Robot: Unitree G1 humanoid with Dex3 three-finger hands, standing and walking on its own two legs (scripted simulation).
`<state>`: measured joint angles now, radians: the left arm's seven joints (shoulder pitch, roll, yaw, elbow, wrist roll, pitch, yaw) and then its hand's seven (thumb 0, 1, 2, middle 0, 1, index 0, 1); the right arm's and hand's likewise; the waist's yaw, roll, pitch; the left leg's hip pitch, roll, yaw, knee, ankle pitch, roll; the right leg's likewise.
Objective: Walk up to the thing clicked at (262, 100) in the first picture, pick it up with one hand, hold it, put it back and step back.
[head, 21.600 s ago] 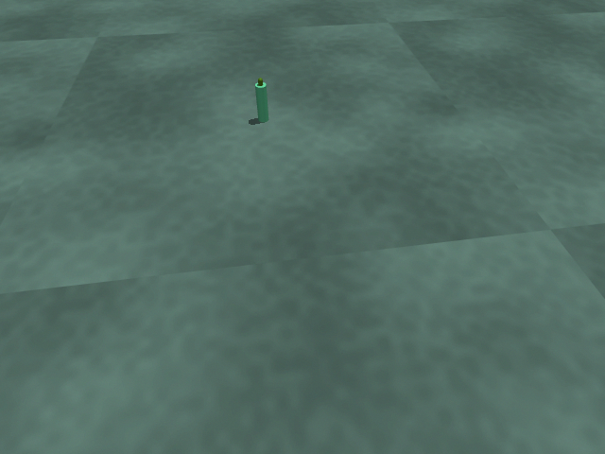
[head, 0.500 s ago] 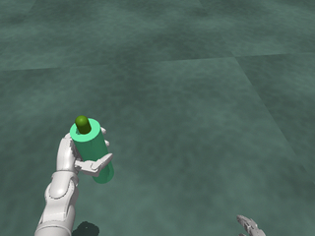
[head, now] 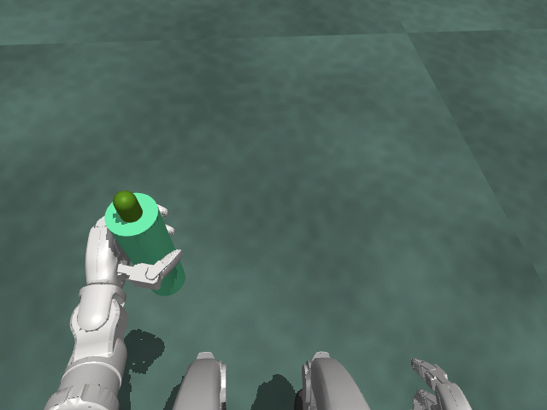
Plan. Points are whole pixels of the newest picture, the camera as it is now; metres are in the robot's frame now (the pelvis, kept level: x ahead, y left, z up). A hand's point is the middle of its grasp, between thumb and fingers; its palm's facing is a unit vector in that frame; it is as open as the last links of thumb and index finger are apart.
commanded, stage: crouch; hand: left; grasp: from the side
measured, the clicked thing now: (149, 246) +0.36 +0.18 -0.02
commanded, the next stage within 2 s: lower in 1.34 s
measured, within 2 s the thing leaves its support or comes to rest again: neither
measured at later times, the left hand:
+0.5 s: hand (174, 281) +0.38 +0.19 -0.26, palm faces +0.08 -1.00 -0.03, open 8.8 cm
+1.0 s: hand (180, 287) +0.40 +0.20 -0.38, palm faces +0.09 -1.00 -0.04, open 8.8 cm
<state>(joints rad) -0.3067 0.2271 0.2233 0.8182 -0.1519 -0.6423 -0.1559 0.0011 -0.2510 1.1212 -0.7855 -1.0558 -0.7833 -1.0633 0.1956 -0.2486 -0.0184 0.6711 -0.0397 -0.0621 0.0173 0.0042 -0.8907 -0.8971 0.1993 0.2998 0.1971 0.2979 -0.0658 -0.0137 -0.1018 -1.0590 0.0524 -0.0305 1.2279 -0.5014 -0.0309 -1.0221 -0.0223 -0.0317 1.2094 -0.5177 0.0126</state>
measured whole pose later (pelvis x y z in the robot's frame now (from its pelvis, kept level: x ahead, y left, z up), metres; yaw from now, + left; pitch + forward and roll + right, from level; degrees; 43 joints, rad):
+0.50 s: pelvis -0.04 +0.00 -0.21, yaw -2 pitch +33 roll -3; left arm -0.55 0.33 0.40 1.02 -0.12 -0.76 -0.21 0.00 -0.25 1.13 -0.79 -1.06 -0.78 -1.06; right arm 0.08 -0.25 0.02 0.72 -0.10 -0.04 0.07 0.00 -0.92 -0.91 0.20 0.30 0.20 0.30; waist -0.10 -0.01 -0.16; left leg -1.92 0.05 -0.09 2.01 -0.67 -0.04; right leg -1.88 -0.01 -0.03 1.99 -0.69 0.01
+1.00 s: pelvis -0.06 +0.00 -0.32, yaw -5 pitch +30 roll -5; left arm -0.66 0.45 0.50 1.11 -0.09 -0.74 -0.21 0.00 -0.26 1.13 -0.79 -1.05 -0.79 -1.06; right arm 0.09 -0.28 0.08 0.73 -0.13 -0.01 0.08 0.00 -0.92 -0.90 0.20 0.30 0.20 0.30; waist -0.16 -0.03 -0.06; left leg -2.21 0.03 -0.14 2.35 -0.66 -0.05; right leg -2.16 0.00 -0.05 2.31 -0.68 0.02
